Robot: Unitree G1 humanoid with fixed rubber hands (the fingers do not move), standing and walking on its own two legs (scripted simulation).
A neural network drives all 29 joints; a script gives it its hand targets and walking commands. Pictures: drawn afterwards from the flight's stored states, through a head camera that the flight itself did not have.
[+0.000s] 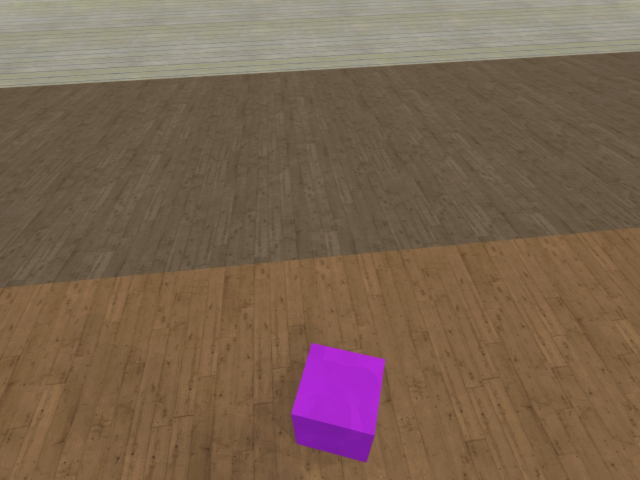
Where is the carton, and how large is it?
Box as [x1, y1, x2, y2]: [291, 343, 384, 462]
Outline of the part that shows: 311,343 291,413 296,442 366,462 374,435 384,359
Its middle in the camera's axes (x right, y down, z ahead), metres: +0.05 +0.48 +1.10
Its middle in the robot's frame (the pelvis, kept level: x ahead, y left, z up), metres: +0.47 -0.02 -0.65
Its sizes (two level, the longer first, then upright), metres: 0.210 0.200 0.250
